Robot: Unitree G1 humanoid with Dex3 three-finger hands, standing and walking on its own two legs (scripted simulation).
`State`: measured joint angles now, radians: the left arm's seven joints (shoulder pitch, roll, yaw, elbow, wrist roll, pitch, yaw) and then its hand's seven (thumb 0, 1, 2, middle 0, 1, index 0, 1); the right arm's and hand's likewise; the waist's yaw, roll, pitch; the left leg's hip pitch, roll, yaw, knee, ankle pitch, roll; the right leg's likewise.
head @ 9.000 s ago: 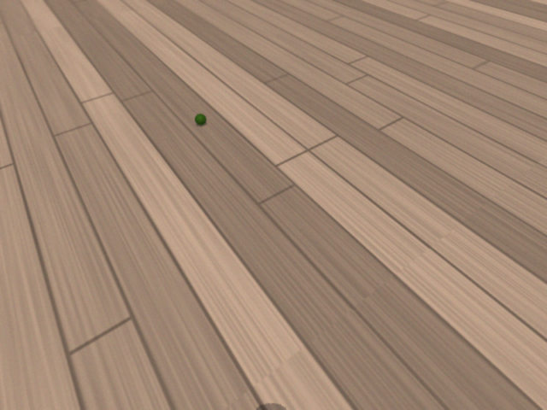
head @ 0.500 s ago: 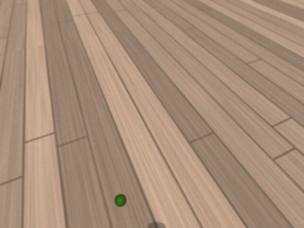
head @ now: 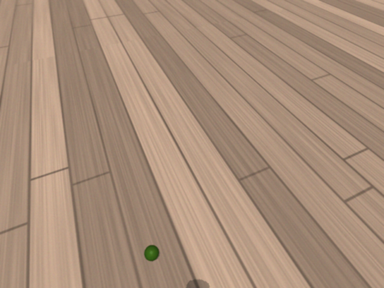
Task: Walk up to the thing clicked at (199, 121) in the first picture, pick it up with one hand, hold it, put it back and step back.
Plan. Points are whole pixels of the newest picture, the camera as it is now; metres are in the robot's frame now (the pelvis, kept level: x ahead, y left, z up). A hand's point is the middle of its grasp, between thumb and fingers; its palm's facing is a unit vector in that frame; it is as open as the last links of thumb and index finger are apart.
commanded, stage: stand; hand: left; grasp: from above
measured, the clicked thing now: (151, 252) +0.39 +0.24 -0.75
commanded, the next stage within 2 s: rise first in 0.56 s
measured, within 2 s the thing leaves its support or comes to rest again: neither
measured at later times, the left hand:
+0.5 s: hand out of the picture +0.07 +0.26 -0.16, palm faces -0.02 -0.94 -0.35, open 7.4 cm
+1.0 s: hand (97, 287) +0.15 +0.26 -0.18, palm faces -0.05 -0.93 -0.37, open 10.7 cm
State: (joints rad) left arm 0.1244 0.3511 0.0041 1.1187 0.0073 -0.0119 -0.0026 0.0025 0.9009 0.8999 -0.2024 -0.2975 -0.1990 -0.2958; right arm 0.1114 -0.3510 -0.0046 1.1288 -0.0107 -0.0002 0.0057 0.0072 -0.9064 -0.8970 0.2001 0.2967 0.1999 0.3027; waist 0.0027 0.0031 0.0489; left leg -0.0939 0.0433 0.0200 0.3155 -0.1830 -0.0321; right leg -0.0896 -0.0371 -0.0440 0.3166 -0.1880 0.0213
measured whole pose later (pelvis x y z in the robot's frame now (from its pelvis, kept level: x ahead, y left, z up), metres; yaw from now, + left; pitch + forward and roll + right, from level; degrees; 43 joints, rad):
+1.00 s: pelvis -0.01 +0.00 -0.03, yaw +0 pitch +7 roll +0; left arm -0.02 0.33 0.15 0.97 0.14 0.07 -0.01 0.00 0.14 0.94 -0.14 -0.87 -0.14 -0.86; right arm 0.25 -0.24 -0.03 0.73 0.03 -0.03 -0.01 0.01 -0.90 -0.90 0.20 0.30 0.20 0.30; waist -0.03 -0.01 -0.01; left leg -0.47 0.05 0.02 0.65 -0.31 -0.02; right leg -0.46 -0.04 -0.03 0.64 -0.31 0.02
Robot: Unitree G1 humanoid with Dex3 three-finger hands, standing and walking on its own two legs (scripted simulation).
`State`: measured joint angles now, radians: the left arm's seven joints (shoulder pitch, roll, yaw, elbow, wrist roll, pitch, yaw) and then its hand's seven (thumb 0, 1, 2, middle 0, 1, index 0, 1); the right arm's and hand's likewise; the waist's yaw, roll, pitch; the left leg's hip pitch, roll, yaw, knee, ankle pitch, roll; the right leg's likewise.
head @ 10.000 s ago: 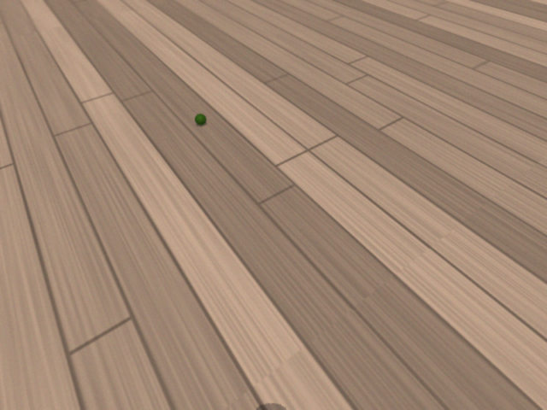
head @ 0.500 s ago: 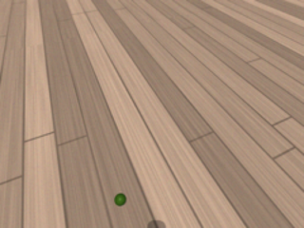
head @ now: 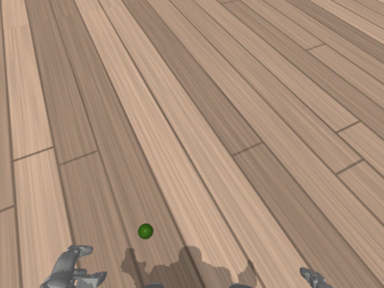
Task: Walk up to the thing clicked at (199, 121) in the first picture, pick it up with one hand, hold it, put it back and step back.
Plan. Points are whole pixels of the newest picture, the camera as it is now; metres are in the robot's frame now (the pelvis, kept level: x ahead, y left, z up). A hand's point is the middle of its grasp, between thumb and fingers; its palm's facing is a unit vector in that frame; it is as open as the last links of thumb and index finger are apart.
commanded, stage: rise first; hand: left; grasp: from above
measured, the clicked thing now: (145, 231) +0.40 +0.24 -0.72
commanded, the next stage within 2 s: none
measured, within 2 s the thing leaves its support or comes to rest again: neither
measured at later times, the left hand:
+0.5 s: hand out of the picture +0.12 +0.27 -0.23, palm faces -0.18 -0.86 -0.48, open 14.1 cm
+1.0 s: hand (113, 257) +0.24 +0.29 -0.43, palm faces -0.43 -0.41 -0.80, open 14.0 cm
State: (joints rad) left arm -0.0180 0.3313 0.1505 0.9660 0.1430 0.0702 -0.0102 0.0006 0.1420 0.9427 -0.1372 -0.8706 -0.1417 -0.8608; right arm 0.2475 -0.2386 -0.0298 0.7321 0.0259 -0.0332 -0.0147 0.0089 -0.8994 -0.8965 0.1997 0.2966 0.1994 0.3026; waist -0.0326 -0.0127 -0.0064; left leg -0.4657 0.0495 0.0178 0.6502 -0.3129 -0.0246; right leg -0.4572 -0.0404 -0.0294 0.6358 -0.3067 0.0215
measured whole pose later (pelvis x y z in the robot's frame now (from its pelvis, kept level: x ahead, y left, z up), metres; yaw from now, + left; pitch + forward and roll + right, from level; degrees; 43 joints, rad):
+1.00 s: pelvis -0.07 +0.00 -0.28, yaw -1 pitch +34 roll -2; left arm -0.31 0.47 0.14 0.80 0.78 -0.12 0.17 -0.01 -0.52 1.00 -0.08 -1.07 -0.08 -1.06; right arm 0.07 -0.29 -0.08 0.69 -0.02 -0.17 0.05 0.01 -0.89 -0.89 0.20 0.30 0.20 0.30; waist -0.02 0.01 -0.16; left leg -1.87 0.05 -0.07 1.96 -0.69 -0.03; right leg -1.84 -0.04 -0.02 1.93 -0.68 0.02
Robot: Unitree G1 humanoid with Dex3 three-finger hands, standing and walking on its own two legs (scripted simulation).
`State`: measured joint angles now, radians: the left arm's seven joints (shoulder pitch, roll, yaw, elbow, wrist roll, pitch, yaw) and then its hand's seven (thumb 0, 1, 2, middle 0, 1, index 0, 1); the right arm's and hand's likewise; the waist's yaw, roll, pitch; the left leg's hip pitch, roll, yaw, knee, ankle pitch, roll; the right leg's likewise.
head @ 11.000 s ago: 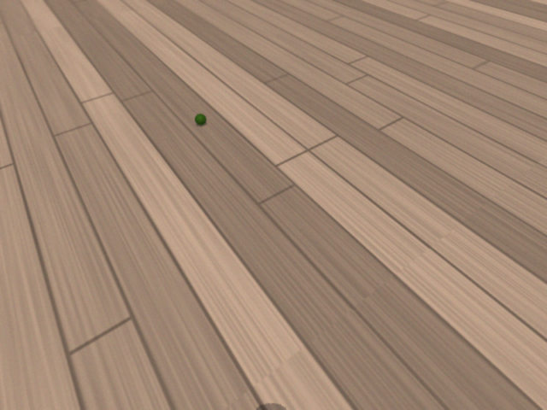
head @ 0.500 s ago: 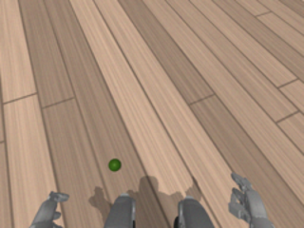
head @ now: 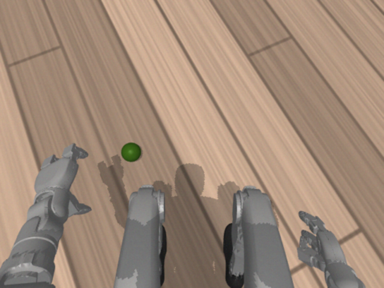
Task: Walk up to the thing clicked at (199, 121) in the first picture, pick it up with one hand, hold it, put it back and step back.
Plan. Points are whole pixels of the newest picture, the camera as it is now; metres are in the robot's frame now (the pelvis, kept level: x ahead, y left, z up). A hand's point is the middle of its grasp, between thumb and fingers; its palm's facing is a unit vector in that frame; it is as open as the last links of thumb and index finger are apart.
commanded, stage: rise first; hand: left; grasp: from above
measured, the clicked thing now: (131, 152) +0.46 +0.25 -0.44
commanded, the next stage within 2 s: none
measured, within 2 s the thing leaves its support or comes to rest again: neither
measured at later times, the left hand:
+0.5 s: hand (92, 164) +0.37 +0.31 -0.25, palm faces -0.46 -0.13 -0.88, open 14.2 cm
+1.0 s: hand (101, 156) +0.41 +0.30 -0.29, palm faces -0.45 -0.05 -0.89, open 14.0 cm
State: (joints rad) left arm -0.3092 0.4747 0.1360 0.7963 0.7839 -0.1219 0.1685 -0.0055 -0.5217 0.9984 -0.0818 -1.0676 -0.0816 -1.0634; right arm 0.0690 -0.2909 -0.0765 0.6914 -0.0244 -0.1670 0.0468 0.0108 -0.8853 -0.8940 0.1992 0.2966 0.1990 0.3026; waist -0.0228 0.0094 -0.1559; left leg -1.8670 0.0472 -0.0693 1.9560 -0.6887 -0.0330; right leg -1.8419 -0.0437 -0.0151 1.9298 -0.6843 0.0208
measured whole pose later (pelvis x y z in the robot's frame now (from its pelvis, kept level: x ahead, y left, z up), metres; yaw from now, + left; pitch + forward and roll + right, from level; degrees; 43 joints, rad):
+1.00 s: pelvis -0.02 +0.01 -0.13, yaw -4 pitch +33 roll -7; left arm -0.80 0.71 0.14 1.35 1.27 -0.29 0.40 0.00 -0.52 0.99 -0.08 -1.04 -0.09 -1.02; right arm 0.11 -0.26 -0.01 0.79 -0.15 -0.04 0.13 0.00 -0.91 -0.90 0.20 0.30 0.20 0.30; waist -0.16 -0.01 -0.07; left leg -2.28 0.02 -0.14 2.38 -0.68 -0.02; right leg -2.21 -0.03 -0.03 2.30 -0.67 0.05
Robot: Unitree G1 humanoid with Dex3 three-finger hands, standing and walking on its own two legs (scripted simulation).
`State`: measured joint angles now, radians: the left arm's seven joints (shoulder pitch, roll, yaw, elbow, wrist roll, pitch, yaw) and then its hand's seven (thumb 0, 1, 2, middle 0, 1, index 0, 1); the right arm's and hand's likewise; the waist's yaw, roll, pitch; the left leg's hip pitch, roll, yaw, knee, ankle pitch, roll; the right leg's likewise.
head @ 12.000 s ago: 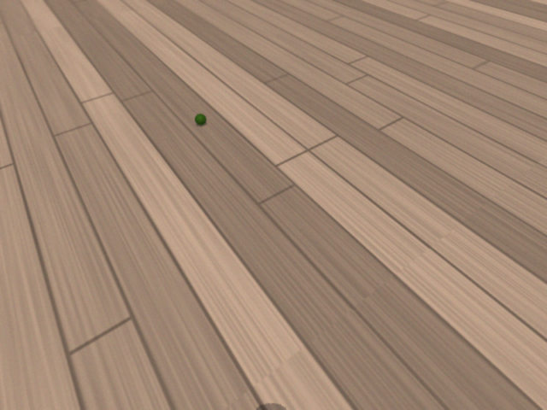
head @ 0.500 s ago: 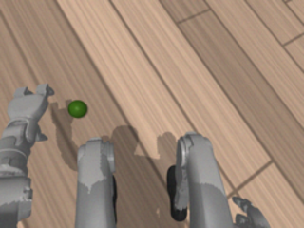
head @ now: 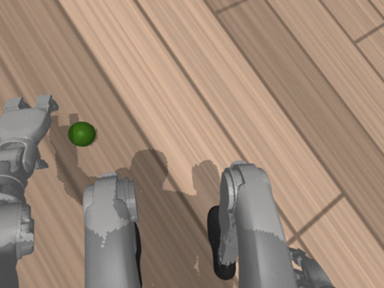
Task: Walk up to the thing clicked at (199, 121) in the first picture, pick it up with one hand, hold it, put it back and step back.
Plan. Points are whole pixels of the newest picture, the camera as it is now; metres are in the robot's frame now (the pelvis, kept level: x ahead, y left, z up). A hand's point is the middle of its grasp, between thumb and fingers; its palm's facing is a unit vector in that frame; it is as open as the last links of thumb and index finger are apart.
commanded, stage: rise first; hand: left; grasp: from above
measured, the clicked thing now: (82, 134) +0.46 +0.27 -0.30
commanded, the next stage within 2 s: none
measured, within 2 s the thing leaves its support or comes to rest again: neither
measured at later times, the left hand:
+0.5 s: hand (44, 137) +0.42 +0.32 -0.18, palm faces -0.44 -0.09 -0.89, open 14.1 cm
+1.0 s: hand (47, 136) +0.43 +0.31 -0.19, palm faces -0.42 -0.08 -0.90, open 14.1 cm
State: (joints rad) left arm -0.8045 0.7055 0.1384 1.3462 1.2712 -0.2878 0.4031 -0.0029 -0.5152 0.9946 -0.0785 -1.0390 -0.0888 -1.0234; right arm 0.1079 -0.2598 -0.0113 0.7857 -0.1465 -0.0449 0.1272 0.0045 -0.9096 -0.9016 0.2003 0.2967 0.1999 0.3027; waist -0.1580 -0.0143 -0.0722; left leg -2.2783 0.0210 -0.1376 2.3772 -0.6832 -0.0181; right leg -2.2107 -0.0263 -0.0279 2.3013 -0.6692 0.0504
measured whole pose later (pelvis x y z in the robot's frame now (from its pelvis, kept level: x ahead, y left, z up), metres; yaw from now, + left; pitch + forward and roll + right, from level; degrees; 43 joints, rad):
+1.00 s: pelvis +0.00 +0.00 -0.02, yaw -1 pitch +33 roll -8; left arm -0.83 0.74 0.17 1.40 1.29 -0.28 0.46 0.00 -0.55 1.04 -0.11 -1.00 -0.09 -1.02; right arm 0.12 -0.27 0.01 0.79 -0.17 -0.05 0.15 0.00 -0.91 -0.90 0.20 0.30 0.20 0.30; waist -0.20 -0.02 -0.05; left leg -2.33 0.01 -0.16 2.44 -0.70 -0.02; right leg -2.25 -0.02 -0.04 2.35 -0.68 0.05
